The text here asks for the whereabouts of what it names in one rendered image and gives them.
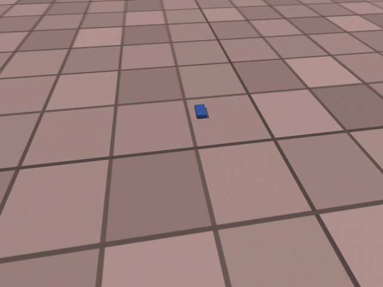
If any small box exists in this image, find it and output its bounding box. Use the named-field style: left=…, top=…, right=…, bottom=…
left=194, top=104, right=207, bottom=119

